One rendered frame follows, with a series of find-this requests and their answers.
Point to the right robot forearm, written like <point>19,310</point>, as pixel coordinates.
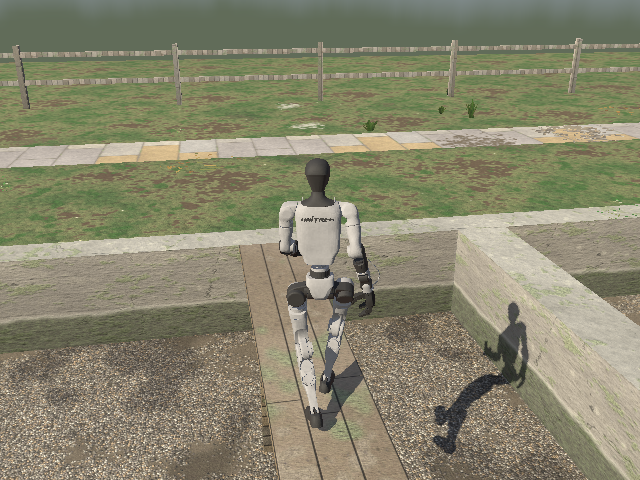
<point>363,273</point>

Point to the left robot hand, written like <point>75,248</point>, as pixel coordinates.
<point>297,253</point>

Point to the left robot forearm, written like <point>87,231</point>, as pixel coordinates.
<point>291,253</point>

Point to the robot left thigh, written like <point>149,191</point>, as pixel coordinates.
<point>297,307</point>

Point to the robot right upper arm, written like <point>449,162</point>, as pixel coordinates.
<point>353,228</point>

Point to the robot thigh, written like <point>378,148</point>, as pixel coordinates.
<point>297,307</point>
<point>343,296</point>

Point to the robot right thigh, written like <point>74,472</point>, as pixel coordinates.
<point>343,296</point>

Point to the right robot hand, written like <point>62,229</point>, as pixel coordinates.
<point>369,302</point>

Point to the robot left upper arm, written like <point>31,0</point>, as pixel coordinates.
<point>286,214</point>

